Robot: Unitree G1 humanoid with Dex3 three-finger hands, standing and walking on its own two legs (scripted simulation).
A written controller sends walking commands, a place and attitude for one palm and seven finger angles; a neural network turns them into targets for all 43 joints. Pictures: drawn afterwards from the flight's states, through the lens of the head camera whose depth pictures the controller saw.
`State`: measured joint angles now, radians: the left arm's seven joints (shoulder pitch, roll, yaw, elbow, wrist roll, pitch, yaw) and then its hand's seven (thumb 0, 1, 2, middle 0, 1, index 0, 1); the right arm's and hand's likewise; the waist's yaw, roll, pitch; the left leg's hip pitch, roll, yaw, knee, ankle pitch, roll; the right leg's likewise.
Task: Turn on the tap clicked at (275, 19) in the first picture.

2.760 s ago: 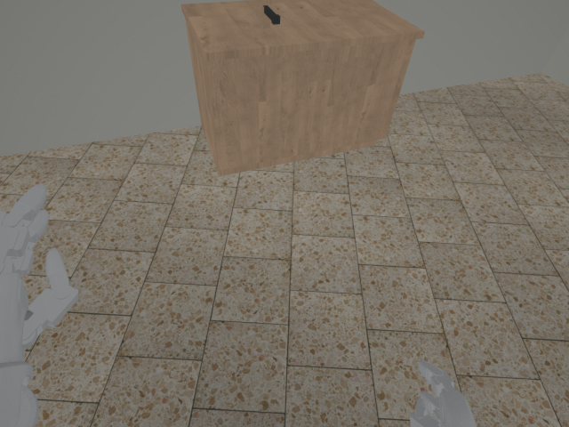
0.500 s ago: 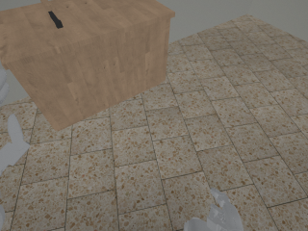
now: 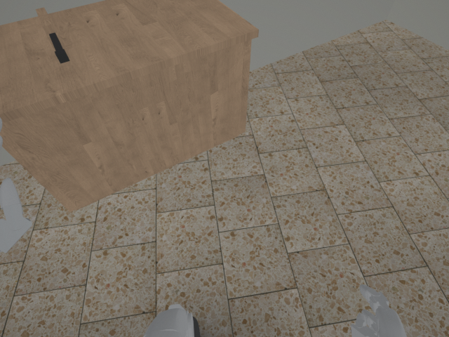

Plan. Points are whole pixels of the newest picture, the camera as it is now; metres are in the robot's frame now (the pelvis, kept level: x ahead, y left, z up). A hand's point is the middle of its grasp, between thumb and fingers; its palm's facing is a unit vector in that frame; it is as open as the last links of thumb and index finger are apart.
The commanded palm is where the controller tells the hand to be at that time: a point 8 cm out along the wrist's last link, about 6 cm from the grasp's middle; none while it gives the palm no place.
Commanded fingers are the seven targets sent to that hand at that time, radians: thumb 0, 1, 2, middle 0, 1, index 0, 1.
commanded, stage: walk to a spot facing it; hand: left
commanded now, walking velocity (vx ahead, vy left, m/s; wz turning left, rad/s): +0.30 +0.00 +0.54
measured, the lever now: (62, 56) +0.86 +0.54 +0.00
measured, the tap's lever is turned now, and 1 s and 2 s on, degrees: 0 0 0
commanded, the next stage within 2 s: take the last steps up to it in 0.24 s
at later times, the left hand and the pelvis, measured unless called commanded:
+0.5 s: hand (35, 174) +0.29 +0.26 +0.18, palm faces +0.64 -0.62 -0.44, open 7.4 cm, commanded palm +0.26 +0.27 +0.18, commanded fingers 0.00 0.90 0.90 -0.20 -0.30 -0.20 -0.30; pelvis +0.15 -0.04 -0.01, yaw +11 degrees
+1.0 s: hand (54, 108) +0.42 +0.28 +0.18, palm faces +0.59 -0.72 -0.37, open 7.5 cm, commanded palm +0.35 +0.31 +0.18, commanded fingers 0.00 0.90 0.90 -0.20 -0.30 -0.20 -0.30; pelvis +0.25 +0.00 +0.00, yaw +12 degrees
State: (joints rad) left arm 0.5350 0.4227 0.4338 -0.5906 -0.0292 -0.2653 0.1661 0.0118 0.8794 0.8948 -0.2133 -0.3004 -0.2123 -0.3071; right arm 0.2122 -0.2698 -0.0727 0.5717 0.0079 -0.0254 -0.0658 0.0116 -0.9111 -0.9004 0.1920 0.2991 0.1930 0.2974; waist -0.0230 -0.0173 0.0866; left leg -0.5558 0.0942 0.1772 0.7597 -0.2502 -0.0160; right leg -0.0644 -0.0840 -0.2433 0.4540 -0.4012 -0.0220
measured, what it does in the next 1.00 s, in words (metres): walks ahead: left foot, then right foot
